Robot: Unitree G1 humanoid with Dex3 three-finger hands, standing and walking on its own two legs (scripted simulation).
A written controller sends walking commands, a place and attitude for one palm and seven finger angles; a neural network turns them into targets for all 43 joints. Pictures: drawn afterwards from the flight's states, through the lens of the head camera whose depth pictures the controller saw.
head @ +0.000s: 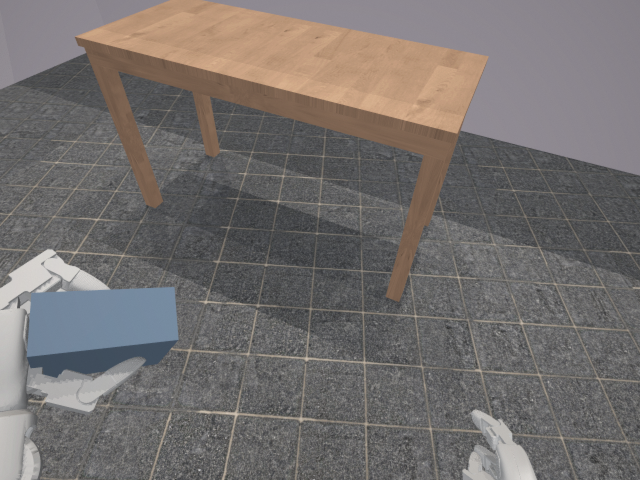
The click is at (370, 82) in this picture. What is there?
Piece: table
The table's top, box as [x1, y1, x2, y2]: [75, 0, 488, 143]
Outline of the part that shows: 75,36 78,45 452,143 456,137 488,56 203,0 169,0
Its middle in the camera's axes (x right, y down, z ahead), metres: -0.13 -0.63 +1.29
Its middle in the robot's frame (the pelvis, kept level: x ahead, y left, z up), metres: +1.38 +0.20 -0.03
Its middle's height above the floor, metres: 0.74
